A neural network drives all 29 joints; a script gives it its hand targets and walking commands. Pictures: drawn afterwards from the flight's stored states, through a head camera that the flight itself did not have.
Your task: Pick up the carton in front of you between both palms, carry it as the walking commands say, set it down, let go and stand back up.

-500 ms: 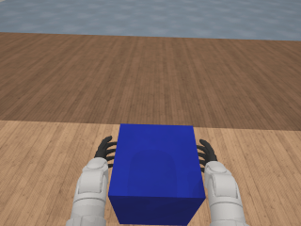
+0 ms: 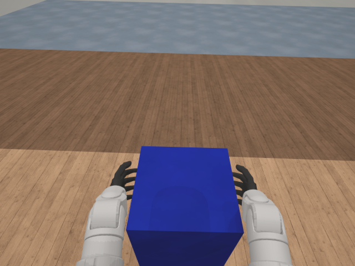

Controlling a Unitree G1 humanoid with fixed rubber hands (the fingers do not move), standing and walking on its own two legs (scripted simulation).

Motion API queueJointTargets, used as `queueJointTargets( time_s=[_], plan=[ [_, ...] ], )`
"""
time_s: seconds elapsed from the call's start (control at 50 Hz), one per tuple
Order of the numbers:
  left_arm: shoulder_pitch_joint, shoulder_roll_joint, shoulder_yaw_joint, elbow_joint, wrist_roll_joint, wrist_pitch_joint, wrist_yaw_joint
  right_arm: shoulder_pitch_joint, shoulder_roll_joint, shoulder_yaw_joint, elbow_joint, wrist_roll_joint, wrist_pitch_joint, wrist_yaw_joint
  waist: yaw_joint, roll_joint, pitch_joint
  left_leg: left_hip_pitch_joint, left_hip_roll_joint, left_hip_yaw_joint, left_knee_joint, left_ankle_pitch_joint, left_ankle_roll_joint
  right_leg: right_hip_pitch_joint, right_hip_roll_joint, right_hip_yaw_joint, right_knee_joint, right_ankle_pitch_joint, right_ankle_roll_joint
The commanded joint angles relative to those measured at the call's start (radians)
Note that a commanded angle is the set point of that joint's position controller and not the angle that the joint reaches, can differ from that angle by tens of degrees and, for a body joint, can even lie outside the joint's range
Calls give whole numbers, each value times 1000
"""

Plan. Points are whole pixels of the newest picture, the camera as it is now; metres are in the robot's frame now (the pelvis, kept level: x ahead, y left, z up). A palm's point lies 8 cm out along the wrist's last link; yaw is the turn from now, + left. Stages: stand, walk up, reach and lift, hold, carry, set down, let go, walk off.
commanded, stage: hold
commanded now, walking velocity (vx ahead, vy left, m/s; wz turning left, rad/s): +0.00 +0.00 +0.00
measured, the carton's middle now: (182, 209) +0.29 +0.00 -0.02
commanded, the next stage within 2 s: carry in 0.30 s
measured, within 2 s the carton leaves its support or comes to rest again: neither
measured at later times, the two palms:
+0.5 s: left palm (113, 178) +0.31 +0.17 +0.07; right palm (240, 177) +0.32 -0.13 +0.07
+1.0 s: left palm (123, 119) +0.51 +0.18 +0.09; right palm (223, 118) +0.53 -0.12 +0.09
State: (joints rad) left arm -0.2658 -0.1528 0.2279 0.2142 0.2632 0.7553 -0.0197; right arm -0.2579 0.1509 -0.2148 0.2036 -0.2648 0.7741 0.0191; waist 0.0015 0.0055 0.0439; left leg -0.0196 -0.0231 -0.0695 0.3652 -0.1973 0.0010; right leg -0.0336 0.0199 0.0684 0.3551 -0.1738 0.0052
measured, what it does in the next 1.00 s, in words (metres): walks ahead: right foot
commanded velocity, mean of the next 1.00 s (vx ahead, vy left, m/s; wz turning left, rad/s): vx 0.37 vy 0.00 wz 0.00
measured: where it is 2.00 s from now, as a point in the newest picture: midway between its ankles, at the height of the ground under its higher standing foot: (168, 183)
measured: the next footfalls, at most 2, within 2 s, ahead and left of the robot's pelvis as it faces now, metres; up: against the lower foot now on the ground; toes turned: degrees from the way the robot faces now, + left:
right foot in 0.74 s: +0.20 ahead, -0.10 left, +0.00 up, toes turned -8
left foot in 1.12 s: +0.49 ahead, +0.15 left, +0.00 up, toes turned +15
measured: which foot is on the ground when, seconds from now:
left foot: down 0.00-0.76, up 0.78-1.00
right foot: down 0.00-0.50, up 0.52-0.72, down 0.74-1.00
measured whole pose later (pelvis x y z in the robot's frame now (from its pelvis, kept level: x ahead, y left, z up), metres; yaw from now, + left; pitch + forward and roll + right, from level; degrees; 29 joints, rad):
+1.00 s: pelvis +0.25 +0.01 +0.00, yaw +3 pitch +6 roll +1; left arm -0.18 -0.14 0.12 -0.33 0.10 1.22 0.09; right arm -0.17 0.13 -0.12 -0.34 -0.09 1.24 -0.09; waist 0.03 -0.01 -0.14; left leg -0.58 0.09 0.13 0.71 -0.23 0.00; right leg -0.08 -0.05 -0.19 0.28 -0.29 0.00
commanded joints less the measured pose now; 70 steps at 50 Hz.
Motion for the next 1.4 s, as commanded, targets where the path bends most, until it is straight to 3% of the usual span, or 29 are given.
queueJointTargets(
  time_s=[0.0,0.26,0.28,0.34,0.4,0.44,0.48,0.5,0.52,0.54,0.58,0.62,0.66,0.7,0.72,0.74,0.76,0.78,0.82,0.84,0.94,1.02,1.08,1.1,1.12,1.14,1.2,1.26,1.38],
  plan=[
    [-465,-873,-504,-15,-215,-19,-204,-488,863,505,-41,220,-35,199,-2,3,-170,-35,-54,-3,-61,51,-1,30,63,-1,-45,38,-8],
    [-501,-871,-481,34,-196,-26,-208,-524,879,488,6,208,-38,199,1,-6,-183,-39,-56,3,-59,34,2,37,58,-1,-43,27,-4],
    [-527,-868,-504,31,-211,-15,-211,-560,880,507,14,217,-31,200,0,-33,-239,-160,108,-13,9,-85,7,-72,-119,-7,18,-114,-9],
    [-539,-876,-540,-31,-242,-2,-203,-582,884,544,-49,261,-19,198,4,-49,-216,-297,63,-2,33,-495,11,-163,-131,80,-55,-596,-33],
    [-499,-862,-590,-80,-277,35,-182,-574,883,604,-102,313,17,186,12,-137,-289,-294,10,117,212,-182,-8,-136,-212,181,-102,-439,-89],
    [-475,-833,-629,-131,-301,84,-166,-565,877,658,-139,361,59,182,7,-128,-324,-214,11,144,107,-204,0,-201,-203,145,-77,-463,-99],
    [-516,-819,-688,-206,-352,145,-158,-567,844,686,-190,392,114,172,1,10,-285,-133,114,-11,-39,-369,39,-351,-119,-2,78,-470,-45],
    [-546,-819,-713,-232,-378,175,-156,-547,828,686,-200,400,145,164,-17,184,-258,-56,258,-235,-156,-492,97,-492,-57,-113,298,-385,-2],
    [-563,-814,-728,-235,-405,206,-157,-527,808,683,-206,402,176,155,-29,243,-194,10,345,-398,-217,-472,154,-651,-30,-165,387,-334,10],
    [-582,-831,-758,-259,-443,232,-160,-520,787,690,-241,405,203,145,-31,208,-181,21,380,-434,-214,-355,196,-696,-72,-131,403,-315,-5],
    [-573,-852,-794,-310,-511,277,-161,-536,791,729,-348,449,256,128,-33,131,-243,66,343,-294,-173,-152,188,-657,-71,-148,345,-291,-7],
    [-509,-861,-809,-358,-542,318,-150,-515,807,772,-424,493,301,118,-33,154,-303,67,283,-158,-137,-28,151,-559,-32,-202,257,-207,4],
    [-438,-863,-807,-402,-545,357,-138,-461,817,792,-472,518,342,120,-27,178,-334,32,246,-66,-89,50,124,-435,-4,-251,141,-143,8],
    [-371,-864,-797,-438,-531,391,-130,-402,829,805,-503,532,380,126,-12,112,-374,-156,195,56,49,50,85,-103,5,-288,-4,-3,2],
    [-339,-860,-790,-449,-523,406,-127,-381,826,806,-517,537,395,131,-1,47,-422,-323,168,112,174,38,55,135,-63,-219,-7,-23,-20],
    [-300,-829,-776,-458,-498,418,-124,-388,824,809,-543,548,414,141,21,-148,-457,-540,108,192,433,-119,5,292,-282,114,-104,-273,-100],
    [-295,-812,-765,-463,-474,424,-120,-427,828,818,-571,563,430,149,24,-308,-389,-792,30,207,603,-318,-6,344,-469,417,-158,-236,-219],
    [-319,-830,-774,-512,-472,431,-115,-453,848,829,-581,575,438,157,24,-208,-355,-846,97,118,722,-327,21,296,-503,432,-133,-136,-267],
    [-380,-878,-794,-574,-510,447,-115,-468,849,826,-601,598,445,160,20,-57,-347,-828,160,90,754,-242,30,209,-444,274,-142,-114,-217],
    [-399,-879,-803,-592,-528,452,-116,-463,844,826,-609,604,448,157,21,-44,-336,-796,173,94,686,-184,21,161,-413,200,-180,-152,-184],
    [-356,-830,-814,-572,-572,489,-133,-355,822,786,-551,550,468,124,17,-120,-279,-633,105,217,322,-16,-11,58,-286,-83,-193,75,-130],
    [-355,-813,-815,-561,-579,497,-147,-351,817,774,-550,524,476,114,23,-175,-243,-470,72,296,172,110,9,4,-267,-170,-142,171,-91],
    [-375,-811,-818,-582,-582,499,-150,-341,820,765,-546,519,475,117,-6,-111,-326,-104,3,379,118,44,29,-115,-203,-288,161,316,-36],
    [-372,-796,-815,-583,-578,501,-151,-329,818,758,-539,513,474,118,-26,-42,-389,93,93,256,101,-29,39,-249,-177,-294,364,200,-8],
    [-394,-806,-823,-597,-581,508,-151,-322,801,743,-521,499,470,120,-30,221,-460,249,402,-263,-70,-283,156,-489,-76,-281,689,-44,47],
    [-401,-812,-821,-593,-583,507,-153,-326,832,748,-516,505,464,121,-27,280,-452,282,490,-480,-185,-229,231,-666,-29,-175,870,-295,37],
    [-431,-886,-835,-616,-583,474,-157,-404,929,797,-592,548,437,131,-20,40,-421,132,409,-194,-128,33,163,-675,-170,-73,907,-166,-22],
    [-381,-912,-849,-597,-552,445,-142,-405,931,822,-606,572,417,143,-15,97,-416,57,339,-5,-162,86,121,-607,-158,-116,749,-70,-18],
    [-290,-874,-836,-578,-500,431,-118,-348,858,828,-606,579,417,162,-17,122,-321,119,285,144,-178,250,125,-663,-124,-208,408,59,-1]
  ],
)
